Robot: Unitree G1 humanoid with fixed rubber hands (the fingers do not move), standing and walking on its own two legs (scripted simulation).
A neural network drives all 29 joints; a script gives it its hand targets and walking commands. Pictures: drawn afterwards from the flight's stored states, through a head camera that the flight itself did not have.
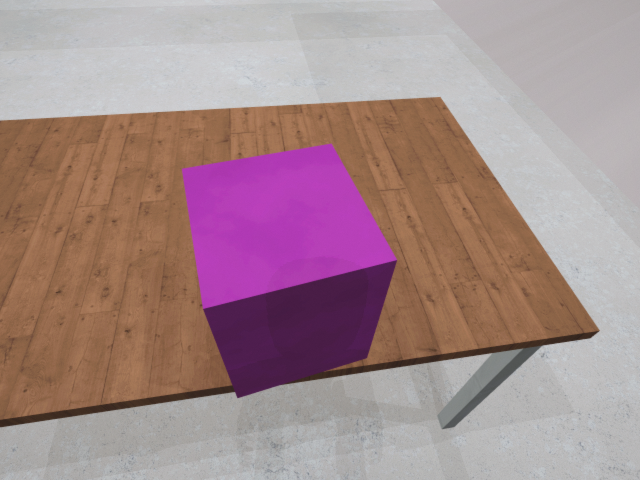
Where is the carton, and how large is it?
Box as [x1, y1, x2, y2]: [182, 144, 396, 397]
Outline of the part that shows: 331,144 182,169 202,305 237,397 365,358 367,355 396,259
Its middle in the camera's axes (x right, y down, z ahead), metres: -0.05 +0.05 +0.54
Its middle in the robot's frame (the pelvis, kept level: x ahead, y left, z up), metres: +0.37 +0.05 +0.03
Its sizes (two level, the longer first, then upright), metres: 0.210 0.200 0.250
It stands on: a table, 0.68 m high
